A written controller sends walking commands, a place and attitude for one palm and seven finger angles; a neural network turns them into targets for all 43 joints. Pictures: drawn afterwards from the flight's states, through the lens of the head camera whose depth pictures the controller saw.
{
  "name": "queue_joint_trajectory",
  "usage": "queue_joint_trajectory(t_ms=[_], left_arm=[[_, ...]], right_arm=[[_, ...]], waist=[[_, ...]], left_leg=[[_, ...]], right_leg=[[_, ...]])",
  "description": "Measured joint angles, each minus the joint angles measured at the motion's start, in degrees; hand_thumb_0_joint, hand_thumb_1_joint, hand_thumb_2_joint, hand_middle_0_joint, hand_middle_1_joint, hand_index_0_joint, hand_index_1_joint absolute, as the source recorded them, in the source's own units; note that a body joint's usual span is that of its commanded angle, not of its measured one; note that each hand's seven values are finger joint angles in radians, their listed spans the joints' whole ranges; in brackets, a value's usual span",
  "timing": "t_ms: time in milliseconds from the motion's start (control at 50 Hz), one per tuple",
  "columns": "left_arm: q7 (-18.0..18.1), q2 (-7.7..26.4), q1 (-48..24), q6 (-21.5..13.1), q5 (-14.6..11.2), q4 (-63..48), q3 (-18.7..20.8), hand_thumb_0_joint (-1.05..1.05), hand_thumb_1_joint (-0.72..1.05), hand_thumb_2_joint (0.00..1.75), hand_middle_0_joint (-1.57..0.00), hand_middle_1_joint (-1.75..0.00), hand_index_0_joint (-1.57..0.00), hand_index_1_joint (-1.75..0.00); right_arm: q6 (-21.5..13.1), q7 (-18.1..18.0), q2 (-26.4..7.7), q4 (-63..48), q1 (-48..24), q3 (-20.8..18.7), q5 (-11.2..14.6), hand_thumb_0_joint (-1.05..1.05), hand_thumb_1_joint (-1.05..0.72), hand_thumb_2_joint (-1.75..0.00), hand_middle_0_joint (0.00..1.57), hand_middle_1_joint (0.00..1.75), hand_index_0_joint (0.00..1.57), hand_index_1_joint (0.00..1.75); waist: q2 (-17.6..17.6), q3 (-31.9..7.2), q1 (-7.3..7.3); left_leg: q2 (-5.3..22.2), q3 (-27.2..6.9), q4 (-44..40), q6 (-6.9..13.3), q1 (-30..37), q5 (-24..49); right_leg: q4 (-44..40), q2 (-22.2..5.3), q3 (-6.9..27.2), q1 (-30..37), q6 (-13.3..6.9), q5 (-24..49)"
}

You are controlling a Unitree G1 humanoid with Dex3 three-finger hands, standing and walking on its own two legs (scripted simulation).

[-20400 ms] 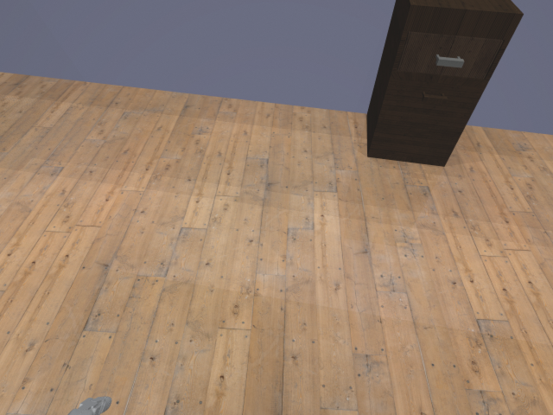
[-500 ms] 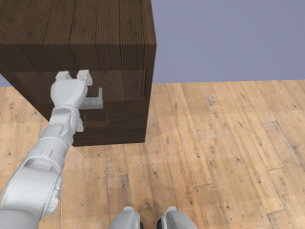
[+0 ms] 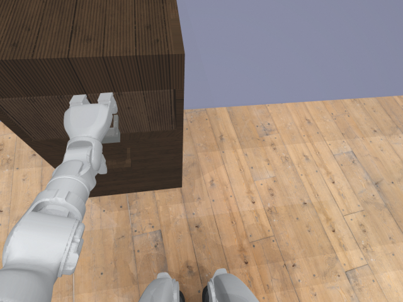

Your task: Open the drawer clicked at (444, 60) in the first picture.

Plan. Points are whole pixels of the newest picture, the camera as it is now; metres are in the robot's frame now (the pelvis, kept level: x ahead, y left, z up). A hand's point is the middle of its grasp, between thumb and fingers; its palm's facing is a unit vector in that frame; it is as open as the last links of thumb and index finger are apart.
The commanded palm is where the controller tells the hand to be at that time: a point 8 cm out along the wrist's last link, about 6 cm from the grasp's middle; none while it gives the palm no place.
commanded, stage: re-aim the fingers above the handle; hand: left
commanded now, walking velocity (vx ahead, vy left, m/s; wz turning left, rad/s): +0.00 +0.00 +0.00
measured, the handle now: (97, 128) +0.53 +0.22 -0.08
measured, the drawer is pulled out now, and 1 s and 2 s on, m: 0.00 0.00 0.00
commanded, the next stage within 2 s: lower the fingers behind the handle in 1.36 s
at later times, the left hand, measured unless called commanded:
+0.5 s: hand (103, 133) +0.48 +0.19 -0.04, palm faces -0.11 -0.05 -0.99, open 13.8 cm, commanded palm +0.48 +0.19 +0.03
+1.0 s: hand (101, 133) +0.48 +0.19 -0.03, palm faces -0.09 -0.05 -0.99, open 13.8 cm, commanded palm +0.46 +0.18 +0.03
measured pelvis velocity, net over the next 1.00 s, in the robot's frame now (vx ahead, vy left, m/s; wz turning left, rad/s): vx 0.02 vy -0.01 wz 0.00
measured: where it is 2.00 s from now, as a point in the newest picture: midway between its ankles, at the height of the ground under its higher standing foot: outside the picture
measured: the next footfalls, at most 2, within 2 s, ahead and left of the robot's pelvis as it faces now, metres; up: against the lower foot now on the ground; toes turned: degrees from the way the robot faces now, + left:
none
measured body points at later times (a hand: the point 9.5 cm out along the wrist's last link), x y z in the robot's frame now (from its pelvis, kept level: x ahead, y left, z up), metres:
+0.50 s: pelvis +0.01 -0.02 +0.00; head +0.14 +0.00 +0.43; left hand +0.48 +0.19 +0.02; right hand +0.03 -0.29 -0.12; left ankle +0.00 +0.05 -0.66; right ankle +0.01 -0.10 -0.66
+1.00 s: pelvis +0.02 -0.01 +0.01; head +0.14 +0.00 +0.44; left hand +0.48 +0.19 +0.03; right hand +0.04 -0.28 -0.11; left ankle +0.00 +0.05 -0.66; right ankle +0.01 -0.10 -0.66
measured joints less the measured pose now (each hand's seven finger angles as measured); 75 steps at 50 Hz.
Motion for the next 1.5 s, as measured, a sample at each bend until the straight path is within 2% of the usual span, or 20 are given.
queue_joint_trajectory(t_ms=[60, 180, 320, 440, 540, 680, 820, 960, 1120, 1220, 1300, 1400, 1500], left_arm=[[1.65, 0.48, -0.43, -0.16, 0.64, 0.09, 0.61, 0.0, -0.49, 0.31, -0.32, -1.2, -0.32, -1.2], [3.31, 1.03, -2.7, 2.47, 0.09, 2.44, 0.0, 0.0, -0.49, 0.31, -0.31, -1.2, -0.32, -1.22], [0.17, 0.84, -2.18, 3.24, -1.62, 2.4, -0.4, 0.0, -0.49, 0.31, -0.31, -1.2, -0.32, -1.23], [-1.91, 1.25, -0.31, 0.63, -1.14, 0.98, -0.34, 0.0, -0.49, 0.31, -0.31, -1.2, -0.31, -1.21], [-0.23, 0.81, 1.24, -1.67, 0.2, -0.89, 0.73, 0.0, -0.49, 0.31, -0.31, -1.2, -0.31, -1.21], [3.11, 0.71, 1.5, -0.63, 0.7, -1.23, 2.11, 0.0, -0.49, 0.31, -0.32, -1.21, -0.32, -1.21], [1.72, 0.13, 1.99, 2.4, -0.75, -0.8, 1.2, 0.0, -0.49, 0.31, -0.32, -1.21, -0.33, -1.21], [-0.14, -1.0, 3.18, 0.86, -1.05, -1.57, -0.73, 0.0, -0.49, 0.31, -0.32, -1.2, -0.32, -1.2], [2.42, -1.57, 4.93, -0.64, 0.69, -2.51, 0.98, 0.0, -0.49, 0.31, -0.31, -1.2, -0.31, -1.2], [4.19, -0.91, 3.47, 0.95, 0.96, -1.11, 1.11, 0.0, -0.49, 0.31, -0.31, -1.2, -0.31, -1.2], [3.4, -0.7, 1.65, 2.36, -0.03, -0.48, -0.23, 0.0, -0.49, 0.31, -0.31, -1.2, -0.31, -1.2], [1.27, -2.14, -0.3, 2.76, -1.14, 0.18, -2.93, -0.01, -0.49, 0.31, -0.31, -1.2, -0.31, -1.2], [1.23, -3.01, -0.75, 1.92, -0.39, 1.35, -1.42, -0.01, -0.49, 0.31, -0.31, -1.2, -0.31, -1.2]], right_arm=[[-0.47, 0.08, -0.27, 0.27, -0.12, -0.26, -0.19, 0.0, -0.91, -0.89, 0.2, 0.3, 0.2, 0.3], [-1.18, 0.47, -0.57, 0.56, -0.87, -0.3, -0.05, 0.0, -0.91, -0.89, 0.2, 0.3, 0.2, 0.3], [-1.14, 0.25, -0.22, 0.25, -1.23, 0.28, 0.31, 0.0, -0.91, -0.89, 0.2, 0.3, 0.2, 0.3], [-1.44, -0.24, 0.06, -0.67, -1.2, 0.32, 0.3, 0.0, -0.91, -0.89, 0.2, 0.3, 0.2, 0.3], [-1.46, -0.25, -0.13, -0.6, -1.45, -0.1, -0.1, 0.0, -0.91, -0.89, 0.2, 0.3, 0.2, 0.3], [-1.08, 0.31, 0.06, -0.02, -2.17, -0.39, -0.45, 0.0, -0.91, -0.89, 0.2, 0.3, 0.2, 0.3], [-0.63, 0.65, 0.53, 0.03, -1.86, -0.32, 0.01, 0.0, -0.91, -0.89, 0.2, 0.3, 0.2, 0.3], [-0.35, 0.48, 0.38, 0.2, -1.1, -0.64, 0.17, 0.0, -0.91, -0.89, 0.2, 0.3, 0.2, 0.3], [-0.23, 0.54, -0.04, -0.31, -1.72, -0.94, -0.31, 0.0, -0.91, -0.9, 0.2, 0.3, 0.2, 0.3], [-0.47, 0.8, 0.06, 0.07, -2.33, -0.97, -0.33, 0.0, -0.91, -0.9, 0.2, 0.3, 0.2, 0.3], [-0.74, 1.02, 0.39, 0.59, -2.29, -1.08, -0.2, 0.0, -0.91, -0.9, 0.2, 0.3, 0.2, 0.3], [-0.66, 1.07, 0.63, 1.27, -1.9, -1.09, -0.11, 0.0, -0.91, -0.89, 0.2, 0.3, 0.2, 0.3], [-0.32, 0.7, 0.53, 0.57, -1.63, -0.28, -0.14, 0.0, -0.91, -0.89, 0.2, 0.3, 0.2, 0.3]], waist=[[0.08, -0.08, -0.09], [0.26, 0.27, -0.04], [-0.11, -0.12, 0.21], [-0.46, -0.45, 0.06], [-0.25, -0.64, 0.36], [-0.12, -0.49, 0.84], [-0.17, -0.32, 1.12], [-0.28, -0.9, 1.39], [-0.3, -1.13, 1.36], [-0.19, -0.57, 1.51], [-0.17, -0.31, 1.59], [-0.04, -0.45, 1.3], [-0.16, -0.95, 0.17]], left_leg=[[0.03, -0.13, 0.56, -0.25, -0.92, -0.12], [0.02, -0.39, 0.72, -0.62, -1.88, -0.06], [0.22, -0.47, -0.76, -1.0, -0.14, 0.15], [0.5, -0.48, -1.03, -1.26, 0.44, -0.14], [0.49, -0.4, -0.13, -1.29, -0.5, -0.73], [0.46, 0.0, 0.22, -1.22, -0.98, -1.09], [0.41, 0.03, -2.06, -1.19, 1.76, -0.47], [0.31, -0.24, -3.22, -1.08, 3.82, -0.3], [0.3, 0.29, -1.99, -0.77, 2.71, -0.65], [0.06, 0.2, -1.06, -0.61, 1.55, -0.58], [-0.17, -0.22, -0.86, -0.61, 1.09, -0.32], [-0.35, -0.77, -0.94, -0.55, 1.38, -0.19], [-0.09, -0.18, -0.81, -0.34, 1.26, -0.43]], right_leg=[[0.65, 0.02, -0.21, -0.95, -0.23, -0.2], [0.99, -0.01, -0.52, -1.94, -0.57, -0.29], [-0.33, 0.23, -0.38, -0.36, -0.99, -0.07], [-0.68, 0.55, -0.31, 0.17, -1.31, -0.19], [0.34, 0.55, -0.33, -0.84, -1.36, -0.82], [1.05, 0.52, 0.03, -1.55, -1.24, -1.26], [-1.22, 0.5, 0.35, 1.19, -1.16, -0.62], [-2.71, 0.46, 0.28, 3.46, -1.1, -0.37], [-1.3, 0.41, 0.61, 2.18, -0.8, -0.69], [-0.33, 0.13, 0.36, 1.11, -0.6, -0.79], [-0.31, -0.12, -0.1, 0.89, -0.51, -0.65], [-0.81, -0.28, -0.62, 1.51, -0.43, -0.54], [-0.56, -0.03, -0.05, 1.15, -0.36, -0.56]])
